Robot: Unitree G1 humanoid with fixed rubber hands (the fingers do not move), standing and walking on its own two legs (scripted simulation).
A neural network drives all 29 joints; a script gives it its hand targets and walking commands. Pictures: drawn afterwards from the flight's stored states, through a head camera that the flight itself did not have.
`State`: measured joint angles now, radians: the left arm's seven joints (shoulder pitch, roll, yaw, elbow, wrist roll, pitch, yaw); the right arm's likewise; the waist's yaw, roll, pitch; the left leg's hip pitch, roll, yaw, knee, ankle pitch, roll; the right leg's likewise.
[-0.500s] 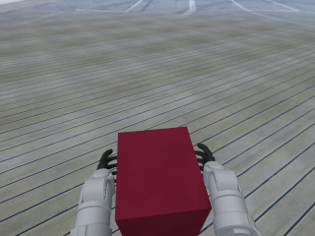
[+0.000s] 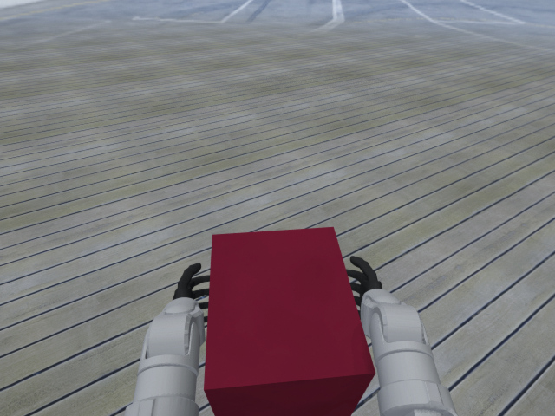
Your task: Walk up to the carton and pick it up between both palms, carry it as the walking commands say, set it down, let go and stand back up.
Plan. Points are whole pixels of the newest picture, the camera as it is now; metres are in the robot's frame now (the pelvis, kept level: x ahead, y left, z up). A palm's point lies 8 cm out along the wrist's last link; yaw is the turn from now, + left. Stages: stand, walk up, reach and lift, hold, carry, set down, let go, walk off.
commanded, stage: hold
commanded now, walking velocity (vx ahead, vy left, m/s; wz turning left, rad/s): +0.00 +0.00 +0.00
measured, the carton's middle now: (279, 338) +0.28 +0.01 +0.00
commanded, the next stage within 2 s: carry in 0.24 s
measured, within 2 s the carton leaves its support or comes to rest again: neither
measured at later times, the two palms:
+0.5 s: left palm (149, 305) +0.28 +0.19 +0.08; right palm (341, 281) +0.31 -0.08 +0.09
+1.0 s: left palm (84, 406) +0.14 +0.22 +0.10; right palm (329, 342) +0.21 -0.05 +0.09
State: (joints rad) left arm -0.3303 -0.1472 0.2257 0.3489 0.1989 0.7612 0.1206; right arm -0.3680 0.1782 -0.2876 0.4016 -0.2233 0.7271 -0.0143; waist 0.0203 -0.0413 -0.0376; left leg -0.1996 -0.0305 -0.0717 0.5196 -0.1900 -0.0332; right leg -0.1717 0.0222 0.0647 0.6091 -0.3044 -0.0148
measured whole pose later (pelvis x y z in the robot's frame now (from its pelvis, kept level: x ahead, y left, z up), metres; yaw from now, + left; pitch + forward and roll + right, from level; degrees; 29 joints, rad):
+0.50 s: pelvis -0.01 +0.01 -0.01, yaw +5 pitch -3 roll -3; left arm -0.34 -0.17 0.18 0.01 0.20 0.89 0.12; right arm -0.36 0.18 -0.21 0.04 -0.18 0.88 -0.01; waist 0.02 0.01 -0.04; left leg -0.43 0.00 -0.06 0.82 -0.31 -0.03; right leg -0.30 0.03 -0.04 0.66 -0.31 -0.01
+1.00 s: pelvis -0.10 +0.00 +0.00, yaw +17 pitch +3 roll +0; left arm -0.27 -0.16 0.09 -0.29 0.10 1.16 0.17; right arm -0.24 0.15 -0.11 -0.35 -0.09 1.19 -0.12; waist 0.02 0.03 -0.04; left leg -0.67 -0.04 -0.03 1.07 -0.39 0.02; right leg -0.39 -0.02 -0.10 0.64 -0.30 -0.04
